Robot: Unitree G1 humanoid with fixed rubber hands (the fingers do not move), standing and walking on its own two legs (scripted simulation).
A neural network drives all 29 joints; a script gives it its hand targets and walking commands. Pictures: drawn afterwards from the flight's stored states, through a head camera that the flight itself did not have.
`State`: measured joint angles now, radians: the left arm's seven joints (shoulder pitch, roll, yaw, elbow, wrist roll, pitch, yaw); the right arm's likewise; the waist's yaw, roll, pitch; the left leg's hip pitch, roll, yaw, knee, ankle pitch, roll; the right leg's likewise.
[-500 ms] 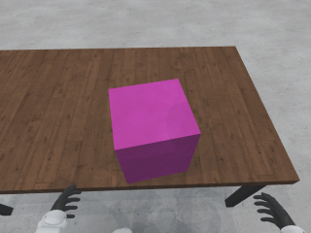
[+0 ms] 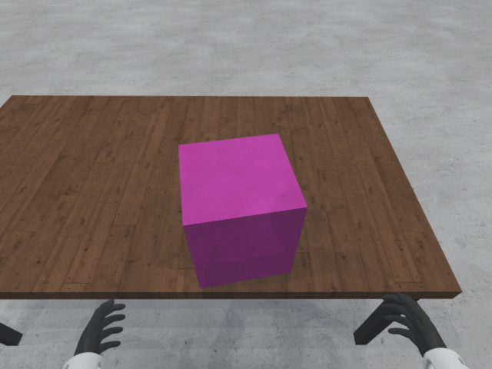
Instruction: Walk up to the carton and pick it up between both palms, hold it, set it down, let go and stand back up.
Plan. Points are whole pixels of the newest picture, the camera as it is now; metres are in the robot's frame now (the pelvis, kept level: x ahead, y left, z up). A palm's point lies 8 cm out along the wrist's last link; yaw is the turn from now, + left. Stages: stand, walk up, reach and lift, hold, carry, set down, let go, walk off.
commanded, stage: reach and lift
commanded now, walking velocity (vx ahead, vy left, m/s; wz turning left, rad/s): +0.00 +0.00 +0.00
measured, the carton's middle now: (238, 212) +0.44 +0.03 -0.06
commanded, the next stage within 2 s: none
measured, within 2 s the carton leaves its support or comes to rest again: neither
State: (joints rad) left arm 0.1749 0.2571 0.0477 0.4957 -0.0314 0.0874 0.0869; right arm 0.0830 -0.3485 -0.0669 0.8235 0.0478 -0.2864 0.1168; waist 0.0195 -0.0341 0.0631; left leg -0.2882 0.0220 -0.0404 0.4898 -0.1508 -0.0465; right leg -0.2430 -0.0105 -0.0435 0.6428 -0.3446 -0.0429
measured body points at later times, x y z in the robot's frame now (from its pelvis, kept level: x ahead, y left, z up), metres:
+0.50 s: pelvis +0.02 +0.00 +0.00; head +0.03 +0.00 +0.45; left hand +0.21 +0.22 -0.05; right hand +0.22 -0.27 -0.05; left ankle +0.08 +0.17 -0.73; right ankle +0.01 -0.08 -0.73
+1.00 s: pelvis +0.03 -0.01 +0.00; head +0.04 -0.01 +0.45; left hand +0.22 +0.19 -0.04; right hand +0.24 -0.25 -0.04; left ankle +0.08 +0.17 -0.73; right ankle +0.01 -0.08 -0.73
